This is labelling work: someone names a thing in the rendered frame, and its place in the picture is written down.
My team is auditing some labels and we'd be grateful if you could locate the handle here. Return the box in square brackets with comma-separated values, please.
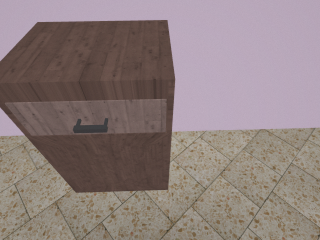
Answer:
[73, 118, 108, 134]

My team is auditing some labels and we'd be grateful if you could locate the drawer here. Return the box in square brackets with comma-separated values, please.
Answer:
[5, 99, 167, 136]

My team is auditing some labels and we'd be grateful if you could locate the cabinet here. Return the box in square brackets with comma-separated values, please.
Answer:
[0, 20, 176, 193]

